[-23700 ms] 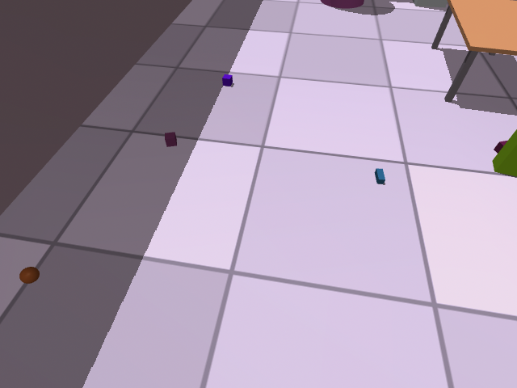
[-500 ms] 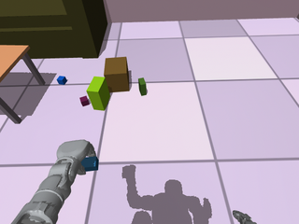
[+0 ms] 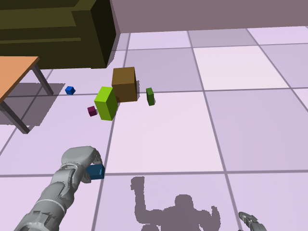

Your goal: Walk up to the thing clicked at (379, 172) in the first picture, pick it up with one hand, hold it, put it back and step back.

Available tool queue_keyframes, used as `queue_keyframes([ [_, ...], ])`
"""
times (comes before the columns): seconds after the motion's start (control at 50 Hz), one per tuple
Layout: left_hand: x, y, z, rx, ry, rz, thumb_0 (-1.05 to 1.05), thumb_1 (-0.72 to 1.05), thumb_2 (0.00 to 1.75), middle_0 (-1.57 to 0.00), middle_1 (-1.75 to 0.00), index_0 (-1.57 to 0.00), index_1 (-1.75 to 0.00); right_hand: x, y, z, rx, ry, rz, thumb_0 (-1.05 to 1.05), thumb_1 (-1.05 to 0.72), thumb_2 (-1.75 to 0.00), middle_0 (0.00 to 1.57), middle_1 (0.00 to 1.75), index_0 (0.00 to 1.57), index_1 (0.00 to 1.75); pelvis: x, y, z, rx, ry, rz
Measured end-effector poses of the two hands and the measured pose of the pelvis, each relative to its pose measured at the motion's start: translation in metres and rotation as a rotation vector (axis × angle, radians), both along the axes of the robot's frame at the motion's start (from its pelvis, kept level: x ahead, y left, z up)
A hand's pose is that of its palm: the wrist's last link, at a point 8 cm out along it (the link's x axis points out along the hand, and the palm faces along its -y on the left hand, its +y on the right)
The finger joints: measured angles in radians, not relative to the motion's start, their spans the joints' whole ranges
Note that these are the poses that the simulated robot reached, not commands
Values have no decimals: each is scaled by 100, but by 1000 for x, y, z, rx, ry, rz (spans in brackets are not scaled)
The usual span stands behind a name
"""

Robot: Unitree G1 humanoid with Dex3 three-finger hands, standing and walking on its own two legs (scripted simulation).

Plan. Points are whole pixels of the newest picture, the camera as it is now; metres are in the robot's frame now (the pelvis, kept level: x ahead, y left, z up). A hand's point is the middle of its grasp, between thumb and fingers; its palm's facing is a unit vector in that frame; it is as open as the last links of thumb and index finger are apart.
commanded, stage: hold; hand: left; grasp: from above
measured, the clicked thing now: (89, 172) +0.31 +0.22 -0.08
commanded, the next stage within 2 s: crouch in 1.14 s
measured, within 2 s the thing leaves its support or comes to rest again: neither
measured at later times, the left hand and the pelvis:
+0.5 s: hand (83, 174) +0.28 +0.22 -0.02, palm faces -0.43 -0.06 -0.90, open 6.4 cm; pelvis -0.01 +0.00 +0.01, yaw +0 degrees
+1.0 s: hand (82, 173) +0.28 +0.22 -0.02, palm faces -0.44 -0.06 -0.90, open 6.4 cm; pelvis -0.01 +0.00 +0.01, yaw +0 degrees
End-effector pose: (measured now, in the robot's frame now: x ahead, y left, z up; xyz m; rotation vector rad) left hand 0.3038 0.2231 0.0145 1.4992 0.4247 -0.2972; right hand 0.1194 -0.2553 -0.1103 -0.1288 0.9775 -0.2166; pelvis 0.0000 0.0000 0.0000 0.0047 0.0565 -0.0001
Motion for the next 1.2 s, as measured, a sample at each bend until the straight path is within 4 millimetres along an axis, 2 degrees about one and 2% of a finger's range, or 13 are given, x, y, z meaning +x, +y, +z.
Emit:
queue_keyframes([
  [0.24, -11, -5, 6, -5, 0, -10, 0, 52, 0, -107, -5, -110, -2, 4, -1, 5, 3, -24, 14, 1, -90, -90, 20, 30, 20, 30, -6, -4, 3, 4, -23, 0],
  [0.58, -16, -7, 21, -12, -10, -14, 0, 53, 0, -105, -7, -108, -4, 13, 2, 11, 12, -66, 25, 1, -90, -90, 20, 30, 20, 30, -8, -5, 7, 6, -48, -3],
  [0.84, -19, -8, 18, -13, 3, -26, 0, 54, 0, -104, -9, -107, -5, 19, 4, 14, 12, -72, 35, 1, -90, -90, 20, 30, 20, 30, -7, -5, 8, 6, -50, -3],
  [1.2, -12, -4, 18, -16, 2, -22, 0, 54, 0, -104, -9, -107, -5, 16, 3, 13, 8, -47, 17, 1, -90, -90, 20, 30, 20, 30, -2, -3, 9, 4, -48, -4],
])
